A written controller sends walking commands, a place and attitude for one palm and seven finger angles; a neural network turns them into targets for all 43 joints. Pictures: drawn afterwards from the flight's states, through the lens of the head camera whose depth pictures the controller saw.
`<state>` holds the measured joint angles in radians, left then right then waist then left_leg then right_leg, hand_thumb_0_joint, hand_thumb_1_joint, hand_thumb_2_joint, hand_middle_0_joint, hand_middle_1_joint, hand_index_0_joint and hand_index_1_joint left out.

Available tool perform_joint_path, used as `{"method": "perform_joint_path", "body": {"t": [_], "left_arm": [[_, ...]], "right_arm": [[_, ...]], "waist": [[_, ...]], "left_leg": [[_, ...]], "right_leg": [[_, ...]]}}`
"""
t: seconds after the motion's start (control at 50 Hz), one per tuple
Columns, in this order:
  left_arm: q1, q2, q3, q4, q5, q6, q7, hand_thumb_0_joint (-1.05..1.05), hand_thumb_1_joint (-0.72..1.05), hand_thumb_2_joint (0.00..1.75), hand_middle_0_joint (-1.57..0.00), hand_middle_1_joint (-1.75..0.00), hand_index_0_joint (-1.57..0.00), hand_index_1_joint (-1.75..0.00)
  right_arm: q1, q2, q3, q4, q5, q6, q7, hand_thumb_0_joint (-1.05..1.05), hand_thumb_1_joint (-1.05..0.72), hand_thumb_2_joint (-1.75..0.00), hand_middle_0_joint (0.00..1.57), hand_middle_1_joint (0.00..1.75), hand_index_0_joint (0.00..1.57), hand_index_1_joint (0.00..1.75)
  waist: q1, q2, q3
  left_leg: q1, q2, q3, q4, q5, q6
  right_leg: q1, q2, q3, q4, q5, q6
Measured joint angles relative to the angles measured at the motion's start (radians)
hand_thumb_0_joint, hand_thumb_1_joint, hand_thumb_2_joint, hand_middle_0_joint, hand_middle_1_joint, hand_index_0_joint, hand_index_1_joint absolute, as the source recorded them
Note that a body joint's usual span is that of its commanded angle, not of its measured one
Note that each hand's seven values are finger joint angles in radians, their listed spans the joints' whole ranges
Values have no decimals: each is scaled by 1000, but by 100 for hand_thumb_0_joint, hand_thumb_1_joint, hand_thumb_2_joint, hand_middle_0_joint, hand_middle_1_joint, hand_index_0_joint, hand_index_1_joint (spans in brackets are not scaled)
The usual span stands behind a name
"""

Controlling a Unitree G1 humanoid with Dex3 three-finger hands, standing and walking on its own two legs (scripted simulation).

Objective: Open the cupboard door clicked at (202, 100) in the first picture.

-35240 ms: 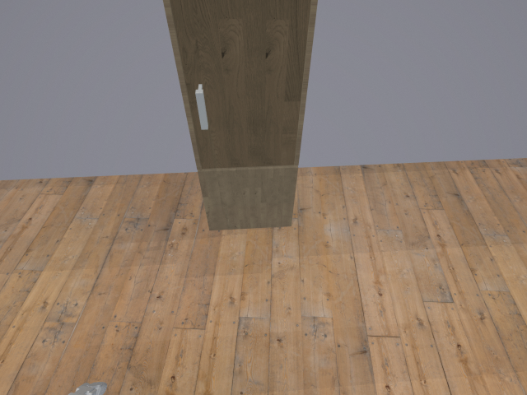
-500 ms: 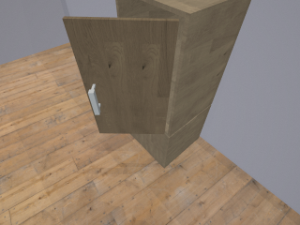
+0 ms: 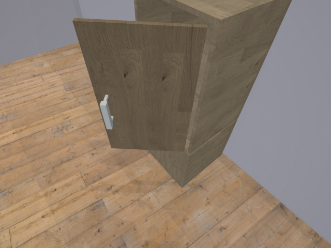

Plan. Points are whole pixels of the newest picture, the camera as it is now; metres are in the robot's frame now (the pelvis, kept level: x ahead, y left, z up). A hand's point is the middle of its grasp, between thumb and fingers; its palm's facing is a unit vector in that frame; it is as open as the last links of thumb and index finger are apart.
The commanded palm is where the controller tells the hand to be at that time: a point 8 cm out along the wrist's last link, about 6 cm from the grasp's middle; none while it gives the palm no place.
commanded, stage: look again from close up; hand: left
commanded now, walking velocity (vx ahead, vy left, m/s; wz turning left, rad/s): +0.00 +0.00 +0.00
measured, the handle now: (108, 112) +0.56 +0.25 -0.06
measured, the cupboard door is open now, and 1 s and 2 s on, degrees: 48 48 48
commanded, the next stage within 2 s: raise the hand with hooked fingers in 0.50 s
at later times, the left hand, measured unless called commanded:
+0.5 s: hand out of the picture +0.04 +0.20 -0.17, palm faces +0.00 -0.97 -0.25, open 7.4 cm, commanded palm none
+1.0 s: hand (87, 235) +0.16 +0.20 -0.07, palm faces +0.02 -1.00 -0.02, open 8.5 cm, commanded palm +0.14 +0.27 -0.06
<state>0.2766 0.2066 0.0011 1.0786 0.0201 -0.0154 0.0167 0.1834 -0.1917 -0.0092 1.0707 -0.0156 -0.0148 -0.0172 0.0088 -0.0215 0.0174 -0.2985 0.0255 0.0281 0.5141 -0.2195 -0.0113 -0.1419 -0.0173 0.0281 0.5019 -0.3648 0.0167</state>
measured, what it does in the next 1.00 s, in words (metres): lowers itself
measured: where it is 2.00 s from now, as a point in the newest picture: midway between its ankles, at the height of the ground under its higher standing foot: outside the picture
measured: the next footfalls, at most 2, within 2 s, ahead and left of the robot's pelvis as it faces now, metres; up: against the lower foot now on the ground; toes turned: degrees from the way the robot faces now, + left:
none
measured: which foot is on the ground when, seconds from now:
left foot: down 0.00-1.00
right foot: down 0.00-1.00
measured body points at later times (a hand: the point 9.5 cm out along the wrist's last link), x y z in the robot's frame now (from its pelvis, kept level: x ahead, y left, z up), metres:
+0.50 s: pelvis +0.02 +0.00 +0.00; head +0.03 +0.00 +0.45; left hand +0.04 +0.25 -0.15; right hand +0.06 -0.25 -0.15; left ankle +0.03 +0.13 -0.73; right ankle -0.06 -0.13 -0.73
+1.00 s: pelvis -0.05 -0.02 -0.10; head +0.01 -0.02 +0.34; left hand +0.15 +0.26 -0.07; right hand +0.18 -0.27 -0.15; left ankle +0.03 +0.13 -0.73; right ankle -0.06 -0.13 -0.74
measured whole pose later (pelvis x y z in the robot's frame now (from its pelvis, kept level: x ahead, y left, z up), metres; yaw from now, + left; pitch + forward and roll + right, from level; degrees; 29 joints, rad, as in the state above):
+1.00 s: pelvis -0.05 -0.02 -0.10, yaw +0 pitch +15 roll +0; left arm 0.28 0.23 0.30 0.30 -0.36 -0.55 -0.49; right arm 0.12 -0.26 -0.08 0.56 0.02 -0.25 -0.06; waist 0.03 -0.01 -0.17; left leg -1.04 0.06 -0.02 1.20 -0.43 -0.05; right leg -0.88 0.00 -0.04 1.26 -0.63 -0.02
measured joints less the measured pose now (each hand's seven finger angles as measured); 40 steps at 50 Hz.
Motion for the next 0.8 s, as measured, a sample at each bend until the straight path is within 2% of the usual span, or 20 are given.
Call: {"method": "perform_joint_path", "body": {"t": [0.32, 0.62, 0.64, 0.66, 0.68, 0.72, 0.76, 0.8], "left_arm": [[-34, 32, 1, 6, -2, -1, 0, 0, 90, 89, -20, -30, -20, -30], [-38, 16, -3, 12, -1, -4, 11, 0, 90, 89, -20, -30, -20, -30], [13, 6, 28, -144, -38, 48, 10, 0, 90, 89, -20, -30, -20, -30], [72, -1, 55, -330, -61, 50, 15, 1, 90, 89, -20, -30, -21, -30], [124, -5, 65, -498, -84, 26, 32, 1, 90, 89, -20, -30, -21, -30], [164, -19, 87, -723, -129, -39, 44, 1, 88, 88, -20, -31, -21, -31], [125, -27, 132, -804, -159, -146, 10, 1, 86, 87, -20, -32, -21, -33], [59, -27, 186, -802, -186, -277, -63, 1, 83, 86, -20, -34, -21, -34]], "right_arm": [[-15, -23, 4, 30, 0, 4, -1, 0, -91, -89, 20, 30, 20, 30], [-1, -23, 8, 43, 2, 7, -2, 0, -91, -89, 20, 30, 20, 30], [17, -23, 5, -1, 12, -3, -6, 0, -91, -89, 20, 30, 20, 30], [43, -20, 3, -50, 20, -45, -24, 0, -91, -89, 21, 30, 20, 30], [65, -15, -2, -92, 30, -95, -40, 1, -91, -89, 21, 30, 20, 30], [87, -11, -18, -167, 41, -166, -54, 1, -91, -89, 21, 30, 20, 30], [76, -11, -31, -231, 31, -198, -58, 1, -91, -89, 21, 30, 20, 30], [41, -12, -44, -282, 20, -212, -50, 1, -91, -89, 21, 30, 20, 30]], "waist": [[-3, 0, 1], [-6, 13, 2], [-7, 17, 6], [0, 10, 11], [4, 5, 7], [-10, 10, -14], [-25, 18, -55], [-30, 28, -93]], "left_leg": [[32, -6, 1, -31, -2, -1], [35, 0, -6, -36, 2, -7], [26, 4, -7, -23, -6, -6], [27, 1, -1, -26, -7, -5], [24, -4, 3, -30, -2, -6], [-13, -14, -5, -3, -3, -6], [-114, -16, -15, 80, -24, -9], [-238, -2, -20, 184, -54, -13]], "right_leg": [[35, -7, -2, -37, 1, 0], [52, 0, -10, -65, 9, -3], [45, 4, -11, -58, 10, -3], [26, 0, -11, -26, 5, -8], [0, -9, -21, 16, -3, -14], [-44, -24, -52, 76, -23, -18], [-122, -28, -64, 128, -68, -13], [-248, -17, -64, 236, -100, -16]]}}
